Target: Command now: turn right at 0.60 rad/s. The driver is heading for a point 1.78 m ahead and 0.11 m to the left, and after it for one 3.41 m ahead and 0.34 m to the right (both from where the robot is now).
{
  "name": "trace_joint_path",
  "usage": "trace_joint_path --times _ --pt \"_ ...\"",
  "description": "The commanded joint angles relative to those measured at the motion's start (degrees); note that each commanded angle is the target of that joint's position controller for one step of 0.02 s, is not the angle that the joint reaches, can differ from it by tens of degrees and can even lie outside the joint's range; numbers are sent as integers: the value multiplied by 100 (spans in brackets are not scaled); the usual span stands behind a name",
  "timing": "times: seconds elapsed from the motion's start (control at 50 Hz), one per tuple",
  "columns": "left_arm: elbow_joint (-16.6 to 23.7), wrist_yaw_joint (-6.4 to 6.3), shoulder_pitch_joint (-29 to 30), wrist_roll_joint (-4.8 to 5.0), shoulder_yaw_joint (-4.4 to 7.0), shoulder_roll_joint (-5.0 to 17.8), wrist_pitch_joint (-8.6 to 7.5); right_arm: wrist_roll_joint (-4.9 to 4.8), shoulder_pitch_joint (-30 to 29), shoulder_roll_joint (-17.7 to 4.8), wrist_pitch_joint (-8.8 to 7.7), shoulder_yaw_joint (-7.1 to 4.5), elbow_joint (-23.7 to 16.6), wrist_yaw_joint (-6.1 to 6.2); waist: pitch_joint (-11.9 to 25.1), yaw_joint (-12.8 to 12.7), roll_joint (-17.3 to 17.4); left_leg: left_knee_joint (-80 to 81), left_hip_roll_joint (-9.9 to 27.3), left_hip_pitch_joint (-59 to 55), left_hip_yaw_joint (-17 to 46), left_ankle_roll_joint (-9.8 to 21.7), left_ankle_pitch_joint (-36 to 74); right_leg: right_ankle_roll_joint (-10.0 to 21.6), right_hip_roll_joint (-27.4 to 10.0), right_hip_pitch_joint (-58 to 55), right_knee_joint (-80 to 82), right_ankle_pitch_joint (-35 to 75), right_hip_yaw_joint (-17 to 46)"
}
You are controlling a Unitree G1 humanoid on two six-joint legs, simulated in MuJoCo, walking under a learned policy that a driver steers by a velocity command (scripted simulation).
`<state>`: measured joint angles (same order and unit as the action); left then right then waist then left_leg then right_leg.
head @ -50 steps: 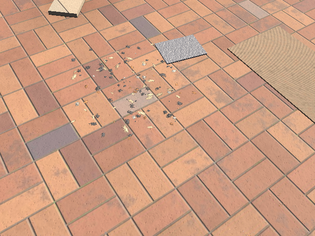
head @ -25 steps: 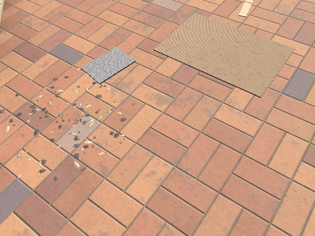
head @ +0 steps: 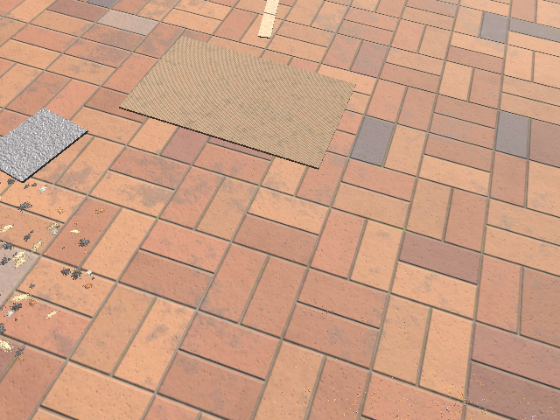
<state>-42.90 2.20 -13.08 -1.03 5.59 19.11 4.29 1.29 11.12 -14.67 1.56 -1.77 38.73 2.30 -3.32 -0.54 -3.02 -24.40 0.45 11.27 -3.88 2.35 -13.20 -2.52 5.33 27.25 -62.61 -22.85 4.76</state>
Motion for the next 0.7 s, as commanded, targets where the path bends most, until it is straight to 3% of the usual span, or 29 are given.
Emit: trace_joint_path --times 0.02,0.14,0.18,0.2,0.22,0.24,0.26,0.28,0.32,0.36,0.4,0.44,0.52,0.62,0.7 --pt "459 35 278 25 28 305 -14 -2 294 -914 -80 -270 -220 20 376 272 1124 495 1457 -1173 922 976 2424 -131 -168 618 362 -194 -207" --pt "634 62 425 117 -86 213 -21 35 205 -1166 -57 -375 -118 -132 539 293 1463 135 1594 -730 424 869 2822 115 -294 -688 1980 -461 -766" --pt "628 41 292 109 -94 212 -62 -11 162 -1231 -36 -397 -76 -166 589 176 1434 -160 1619 -596 305 728 2736 247 -251 -1102 2733 -101 -885" --pt "573 9 107 56 -101 191 -108 -72 85 -1231 -17 -398 -60 -172 618 -2 1277 -498 1548 -332 108 515 2391 340 -202 -1559 3508 515 -913" --pt "533 -58 -21 -31 -72 343 -175 -80 253 -1171 -8 -394 8 -186 648 -100 798 -1051 1416 175 -128 155 1635 435 -318 -2137 4259 1175 -484" --pt "592 -118 -117 -94 46 966 -261 3 469 -793 37 -307 -128 -222 669 5 -799 -2541 815 1512 -604 -273 -855 755 -1771 -2887 4749 2147 1576" --pt "599 -110 -408 23 196 1492 -272 6 -28 -616 138 -210 -476 -129 563 -260 -1297 -3320 41 2235 -101 -419 -2468 1762 -2790 -2390 4481 3973 2606" --pt "526 -113 -539 76 128 1122 -279 -22 -139 -820 203 -250 -381 -94 574 -353 -569 -3824 234 2198 350 -419 -2292 2001 -2589 -2455 4350 4299 2110" --pt "546 -197 294 39 -145 394 -265 -132 99 -778 178 -249 -80 -159 262 88 -341 -3565 374 1921 493 -372 -1366 1566 -1825 -2111 4469 3771 1035" --pt "512 -303 511 36 -295 93 -318 -14 446 -836 179 -267 209 -226 502 178 -500 -3439 274 1479 353 -421 -869 1370 -1486 -2236 4451 4369 503" --pt "381 -330 457 -5 -414 -78 -387 -75 566 -658 223 -204 376 -295 617 180 -275 -2915 206 1007 444 -450 -753 1264 -1498 -2196 4550 4150 240" --pt "221 -360 377 -53 -427 38 -417 -97 453 -554 257 -161 434 -318 412 75 -308 -2257 109 785 541 -431 -773 1187 -1538 -2105 4645 3421 178" --pt "33 -398 236 -32 -311 424 -359 -72 347 -719 240 -211 447 -281 165 -62 -392 -2027 -17 957 446 -316 -1144 1392 -1814 -2140 4483 3019 386" --pt "-63 -425 260 -30 -236 396 -334 -105 349 -568 172 -190 407 -261 249 -32 -213 -2034 18 1032 275 -210 -1540 1651 -2102 -2278 4224 3600 457" --pt "-106 -431 447 -15 -167 444 -307 -140 528 -445 120 -175 386 -286 463 152 -240 -1107 -87 454 59 -40 -1132 1454 -2046 -2184 3802 3702 155"
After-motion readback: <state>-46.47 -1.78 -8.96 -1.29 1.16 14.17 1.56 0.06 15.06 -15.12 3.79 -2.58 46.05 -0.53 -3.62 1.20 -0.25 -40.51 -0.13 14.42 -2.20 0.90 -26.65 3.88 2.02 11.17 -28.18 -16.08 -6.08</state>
